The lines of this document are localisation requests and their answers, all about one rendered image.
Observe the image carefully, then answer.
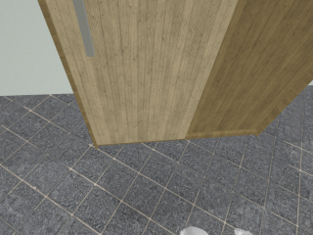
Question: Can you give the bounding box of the wardrobe door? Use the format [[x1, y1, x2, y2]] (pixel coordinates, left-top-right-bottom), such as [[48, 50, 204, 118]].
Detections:
[[45, 0, 239, 145], [187, 0, 313, 133]]

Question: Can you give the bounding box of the handle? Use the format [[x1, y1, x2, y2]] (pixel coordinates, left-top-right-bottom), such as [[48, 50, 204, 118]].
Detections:
[[72, 0, 95, 57]]

